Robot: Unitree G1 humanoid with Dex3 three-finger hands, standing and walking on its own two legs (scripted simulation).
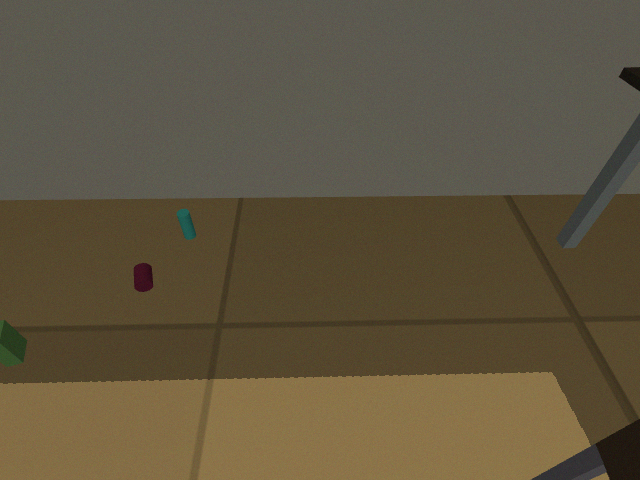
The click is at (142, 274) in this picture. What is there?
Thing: lying can
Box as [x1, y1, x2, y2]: [134, 263, 152, 291]
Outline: 140,263 134,267 134,287 139,291 145,291 152,287 151,267 146,263
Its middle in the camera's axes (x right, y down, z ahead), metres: -0.70 +0.14 +1.54
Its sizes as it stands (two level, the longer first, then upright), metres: 0.094 0.068 0.068
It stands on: the floor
